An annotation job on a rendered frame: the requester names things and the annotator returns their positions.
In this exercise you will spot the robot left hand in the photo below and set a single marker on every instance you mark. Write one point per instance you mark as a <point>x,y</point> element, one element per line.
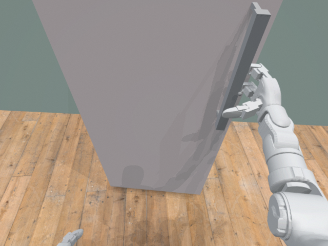
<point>71,238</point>

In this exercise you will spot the right robot upper arm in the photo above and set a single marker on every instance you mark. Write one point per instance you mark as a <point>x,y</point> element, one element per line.
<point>299,219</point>

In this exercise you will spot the robot right forearm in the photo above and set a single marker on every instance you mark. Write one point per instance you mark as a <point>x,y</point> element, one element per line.
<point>287,169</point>

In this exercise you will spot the handle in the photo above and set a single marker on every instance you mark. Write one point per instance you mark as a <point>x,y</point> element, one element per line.
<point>257,25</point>

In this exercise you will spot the fridge door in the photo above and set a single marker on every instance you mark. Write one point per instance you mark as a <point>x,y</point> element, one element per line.
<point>148,77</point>

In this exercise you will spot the robot right hand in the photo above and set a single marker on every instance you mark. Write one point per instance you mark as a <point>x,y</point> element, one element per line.
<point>267,93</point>

